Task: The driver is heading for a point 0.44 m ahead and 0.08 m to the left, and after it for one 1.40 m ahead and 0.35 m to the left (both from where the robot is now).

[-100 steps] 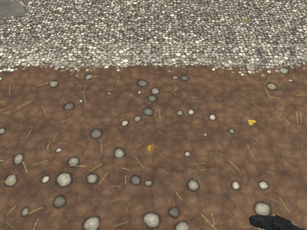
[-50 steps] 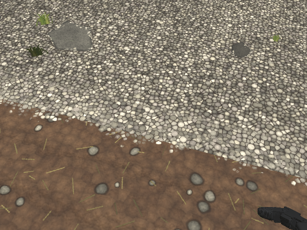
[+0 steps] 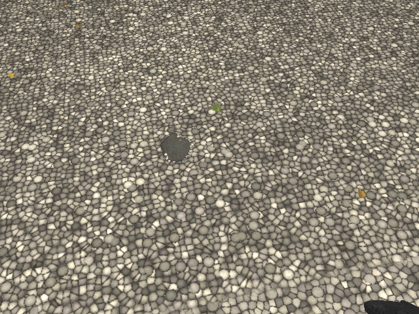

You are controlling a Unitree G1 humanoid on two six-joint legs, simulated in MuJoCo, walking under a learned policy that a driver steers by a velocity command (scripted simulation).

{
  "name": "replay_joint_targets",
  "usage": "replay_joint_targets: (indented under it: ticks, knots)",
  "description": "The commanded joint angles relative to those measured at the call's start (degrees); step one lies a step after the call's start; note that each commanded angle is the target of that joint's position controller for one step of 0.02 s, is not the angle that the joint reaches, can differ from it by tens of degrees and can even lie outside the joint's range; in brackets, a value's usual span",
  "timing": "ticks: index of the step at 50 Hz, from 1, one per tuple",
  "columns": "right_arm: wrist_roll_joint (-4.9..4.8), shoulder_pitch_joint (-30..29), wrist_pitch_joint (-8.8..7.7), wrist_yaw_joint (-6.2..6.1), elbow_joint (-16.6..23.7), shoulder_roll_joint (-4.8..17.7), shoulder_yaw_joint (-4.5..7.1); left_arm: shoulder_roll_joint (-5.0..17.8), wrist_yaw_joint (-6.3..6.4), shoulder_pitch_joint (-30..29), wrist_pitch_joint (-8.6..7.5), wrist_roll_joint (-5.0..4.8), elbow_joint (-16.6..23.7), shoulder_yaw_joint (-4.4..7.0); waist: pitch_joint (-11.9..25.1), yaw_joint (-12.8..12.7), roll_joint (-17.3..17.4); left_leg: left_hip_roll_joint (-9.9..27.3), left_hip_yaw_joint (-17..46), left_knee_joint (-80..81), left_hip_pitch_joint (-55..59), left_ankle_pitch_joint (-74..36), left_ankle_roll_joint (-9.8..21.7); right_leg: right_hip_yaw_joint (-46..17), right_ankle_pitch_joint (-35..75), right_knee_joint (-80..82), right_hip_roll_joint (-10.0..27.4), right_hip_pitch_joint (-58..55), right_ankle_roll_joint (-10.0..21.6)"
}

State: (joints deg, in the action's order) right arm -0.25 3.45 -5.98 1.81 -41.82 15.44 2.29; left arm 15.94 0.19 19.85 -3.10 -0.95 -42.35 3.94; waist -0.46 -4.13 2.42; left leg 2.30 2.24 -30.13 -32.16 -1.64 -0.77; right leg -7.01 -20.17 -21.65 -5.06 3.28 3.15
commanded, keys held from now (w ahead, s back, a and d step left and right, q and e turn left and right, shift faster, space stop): w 0.38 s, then q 0.62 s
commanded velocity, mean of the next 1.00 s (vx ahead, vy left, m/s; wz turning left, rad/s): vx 0.30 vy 0.00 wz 0.19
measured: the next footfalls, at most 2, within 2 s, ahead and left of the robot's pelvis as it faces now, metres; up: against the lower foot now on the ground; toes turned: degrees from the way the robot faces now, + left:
left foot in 0.06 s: +0.20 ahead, +0.13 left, +0.00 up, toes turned -1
right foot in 0.56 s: +0.48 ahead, -0.11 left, +0.00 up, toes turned +2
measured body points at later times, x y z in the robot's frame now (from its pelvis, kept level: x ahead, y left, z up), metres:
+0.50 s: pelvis +0.26 +0.02 +0.00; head +0.30 +0.03 +0.45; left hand +0.50 +0.24 -0.07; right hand +0.25 -0.25 -0.12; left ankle +0.16 +0.13 -0.74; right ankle +0.44 -0.13 -0.70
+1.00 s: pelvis +0.36 +0.03 -0.01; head +0.37 +0.07 +0.44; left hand +0.44 +0.34 -0.13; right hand +0.56 -0.22 -0.09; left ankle +0.36 +0.13 -0.74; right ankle +0.43 -0.11 -0.72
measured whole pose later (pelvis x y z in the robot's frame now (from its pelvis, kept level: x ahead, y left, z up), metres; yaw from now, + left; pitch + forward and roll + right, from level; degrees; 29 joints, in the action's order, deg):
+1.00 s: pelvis +0.36 +0.03 -0.01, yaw +16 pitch +1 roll -3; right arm 0.5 12.4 3.4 -0.4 -39.6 17.6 4.6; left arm 17.0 1.3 5.4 0.8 0.2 -44.8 4.5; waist -1.8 0.6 -1.0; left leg 1.8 -0.9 -37.3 -21.1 18.4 2.3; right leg 9.2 -21.8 -39.9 5.9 22.2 -2.5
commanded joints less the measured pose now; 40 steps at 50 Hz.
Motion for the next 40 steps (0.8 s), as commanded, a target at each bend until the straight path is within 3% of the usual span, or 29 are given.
replay_joint_targets:
  ticks: [1,2,3,4,5,6,7,8,10,13,17,19,21,24,26,27,28,29,30,31,32,33,35,37,40]
  knots:
    - [-0.09,-0.9,-1.57,0.2,4.2,7.6,2.46,9.0,0.35,0.5,0.04,0.02,1.8,2.47,-0.2,2.9,-9.6,-0.9,-1.4,2.7,6.0,4.6,3.1,-9.8,25.7,-0.3,16.4,-0.1,7.3]
    - [0.27,5.0,-1.72,-0.07,2.5,9.1,3.39,7.8,0.33,0.0,0.19,0.24,2.1,2.0,3.5,5.7,-8.5,-1.6,-2.3,3.7,14.4,3.9,4.7,-7.7,33.0,-7.4,13.4,0.4,5.9]
    - [1.03,13.7,-1.88,-0.36,1.4,11.9,4.15,5.6,0.35,-0.1,0.24,0.9,3.2,0.96,11.5,9.4,-4.3,5.6,5.1,1.9,28.7,2.0,8.3,-4.4,27.6,-21.9,9.7,6.8,3.8]
    - [1.53,20.4,-1.36,-0.28,-0.5,17.0,5.6,1.6,0.41,8.2,-0.62,-0.04,3.6,-0.21,19.3,7.6,11.9,17.7,29.8,5.6,49.6,11.9,17.9,1.4,4.3,-43.7,0.7,27.9,-1.2]
    - [-0.32,22.2,-1.1,0.27,-1.6,12.5,4.51,4.4,0.35,7.2,-1.22,-0.56,3.1,-0.08,19.1,9.0,13.6,20.1,42.8,13.1,51.8,26.5,19.3,-2.6,-12.6,-51.4,0.6,38.2,-1.7]
    - [-0.66,18.5,-0.85,0.09,-0.9,9.2,3.47,8.2,0.19,1.1,-1.44,-1.28,4.0,0.9,10.2,9.7,7.1,18.5,35.7,14.0,45.2,30.2,16.4,-3.0,-8.7,-54.3,3.9,42.4,-1.2]
    - [0.02,15.0,-0.34,-0.15,-0.1,8.0,2.9,7.9,0.2,-3.3,-1.55,-0.78,5.1,0.67,6.1,8.8,2.4,16.1,28.3,14.3,38.1,26.4,14.4,-0.3,-4.0,-52.8,6.7,41.5,-1.0]
    - [0.47,12.5,-0.08,-0.11,0.0,6.7,2.34,7.3,0.12,-5.8,-1.65,0.18,5.8,0.71,2.0,7.5,0.7,13.7,23.3,15.9,31.3,20.7,14.1,0.8,-0.7,-48.6,8.5,40.4,-1.0]
    - [0.94,10.8,-0.33,-0.19,0.0,5.5,1.75,5.9,-0.04,-4.2,-1.22,0.47,5.3,0.87,1.3,5.0,3.1,10.6,17.5,18.3,25.4,12.6,13.3,1.4,3.1,-43.5,10.8,35.0,-1.4]
    - [0.23,12.1,-0.72,-0.53,-1.2,7.3,2.2,3.8,0.08,-4.7,-0.69,0.66,5.5,0.4,1.1,4.4,2.6,10.2,12.2,20.6,23.9,3.6,14.6,3.1,6.3,-37.6,11.5,35.3,-2.8]
    - [-0.25,14.2,0.03,-1.25,-2.7,8.8,2.49,2.3,-0.15,-11.4,-1.1,0.73,6.9,-0.26,-0.1,6.3,1.4,8.5,6.1,21.9,25.2,-1.7,13.2,4.4,18.0,-24.1,11.4,36.0,-3.9]
    - [-0.61,16.1,0.37,-1.39,-3.7,9.2,2.47,1.6,-0.59,-15.1,-1.44,0.51,7.6,-0.53,-0.9,7.8,1.4,7.7,3.9,21.7,25.7,-1.8,12.3,5.4,22.9,-17.8,10.4,34.2,-3.9]
    - [-0.7,18.4,1.14,-1.6,-5.0,9.0,2.29,1.3,-1.08,-18.9,-1.98,0.71,8.7,-0.61,-2.3,8.9,1.1,7.2,3.4,19.2,25.6,-8.6,11.6,6.4,25.0,-12.7,8.4,31.2,-3.9]
    - [-0.79,20.3,2.66,-2.14,-6.2,9.3,2.38,2.1,-2.03,-20.9,-2.95,0.95,9.7,-0.18,-1.1,8.7,2.4,7.9,5.3,13.0,29.2,-15.5,10.3,6.0,24.1,-8.0,5.7,28.1,-3.0]
    - [-1.05,18.0,3.22,-2.63,-5.6,10.5,2.83,4.3,-2.0,-16.9,-3.36,1.48,8.6,0.76,1.3,5.7,3.7,7.7,7.5,7.1,30.4,-17.9,8.4,5.4,23.4,-4.3,4.6,21.9,-1.4]
    - [-1.2,16.2,3.28,-2.77,-4.7,10.5,2.85,5.9,-1.58,-11.8,-3.53,1.95,7.1,1.47,4.1,2.7,3.3,5.4,6.7,1.7,28.6,-19.8,6.6,6.3,28.9,-1.0,4.5,13.7,0.0]
    - [-0.39,15.5,2.89,-2.74,-3.0,8.4,2.2,9.5,-0.89,-5.9,-3.64,2.87,6.2,2.38,10.6,0.6,0.0,1.9,5.1,-8.7,21.5,-10.7,4.1,2.1,47.6,-4.5,11.0,-0.3,2.7]
    - [0.57,21.8,2.28,-2.44,-2.4,2.8,0.57,13.0,-0.04,-1.1,-2.64,4.23,6.4,2.97,19.6,1.3,-13.4,-4.7,1.7,-29.5,2.4,23.9,-0.1,-12.0,71.3,-10.6,28.2,-21.9,11.4]
    - [-0.56,26.3,2.29,-2.18,-3.2,5.3,0.52,10.3,-0.14,-0.2,-1.4,2.83,7.1,2.22,29.7,0.7,-18.3,-5.5,5.1,-41.1,-2.3,45.3,-1.3,-20.4,67.6,-9.9,34.0,-25.7,16.3]
    - [-1.69,23.0,3.04,-2.25,-3.1,10.0,2.17,8.0,-0.06,-2.5,-0.25,2.09,7.5,1.69,25.4,0.2,-12.3,-2.5,5.6,-45.1,-5.0,41.8,-2.0,-15.9,55.8,-6.9,30.3,-19.6,14.6]
    - [-1.87,18.5,4.02,-2.64,-1.8,9.5,2.37,6.2,0.31,-5.9,0.41,1.54,7.3,1.1,18.3,1.3,-10.0,-0.8,3.0,-44.8,-7.9,38.0,-2.8,-11.3,46.2,-4.5,27.1,-12.9,12.5]
    - [-1.42,17.4,5.41,-3.06,-1.9,8.4,2.51,4.7,0.42,-9.3,0.79,1.24,6.8,0.51,12.3,2.9,-8.4,0.8,2.0,-42.4,-7.0,35.2,-3.7,-7.2,38.7,-1.3,24.6,-4.1,11.5]
    - [-1.0,19.2,8.3,-3.95,-1.7,6.2,2.52,5.6,0.27,-15.0,0.96,2.37,6.2,0.86,6.6,6.5,-11.2,1.7,-0.2,-38.4,1.9,30.5,-4.7,-1.1,26.2,5.2,21.6,12.0,10.3]
    - [-0.55,19.4,9.3,-4.24,-0.8,5.1,2.62,6.3,0.34,-17.7,0.57,2.78,6.0,1.25,5.3,7.6,-11.7,1.8,-1.5,-34.1,5.6,26.9,-4.3,3.0,23.1,7.7,21.5,16.9,10.7]
    - [-0.1,15.5,9.25,-3.48,1.3,5.0,2.51,7.2,1.01,-18.5,0.51,2.13,4.9,1.71,6.7,6.7,-10.1,3.0,-1.7,-24.6,8.8,20.1,-2.5,6.3,22.8,7.8,22.5,15.7,10.6]
Velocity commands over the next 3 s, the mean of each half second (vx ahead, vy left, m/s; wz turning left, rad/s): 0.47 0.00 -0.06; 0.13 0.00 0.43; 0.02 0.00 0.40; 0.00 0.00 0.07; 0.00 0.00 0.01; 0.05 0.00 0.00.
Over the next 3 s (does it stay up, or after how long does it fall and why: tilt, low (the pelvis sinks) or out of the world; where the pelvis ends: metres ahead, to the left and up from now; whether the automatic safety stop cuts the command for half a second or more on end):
stays up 0.42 0.02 0.00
